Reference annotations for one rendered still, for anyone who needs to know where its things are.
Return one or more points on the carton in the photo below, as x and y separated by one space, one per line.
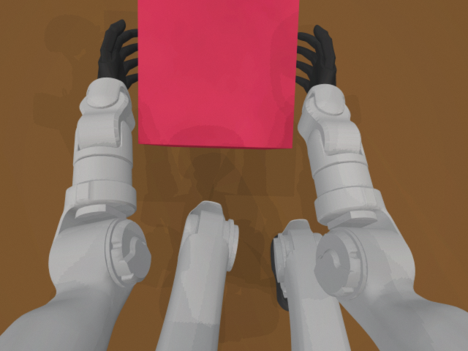
217 73

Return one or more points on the right robot forearm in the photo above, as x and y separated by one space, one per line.
345 194

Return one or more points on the robot right upper arm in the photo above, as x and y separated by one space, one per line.
371 273

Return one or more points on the robot right hand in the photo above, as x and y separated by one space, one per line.
323 70

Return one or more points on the robot left hand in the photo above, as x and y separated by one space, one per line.
111 62

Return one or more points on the right robot shin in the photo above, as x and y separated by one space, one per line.
298 224

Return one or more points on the robot left upper arm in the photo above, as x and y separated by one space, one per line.
94 268

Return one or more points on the right robot thigh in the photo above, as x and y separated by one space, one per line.
316 322

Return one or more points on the left robot forearm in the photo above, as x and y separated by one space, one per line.
103 161

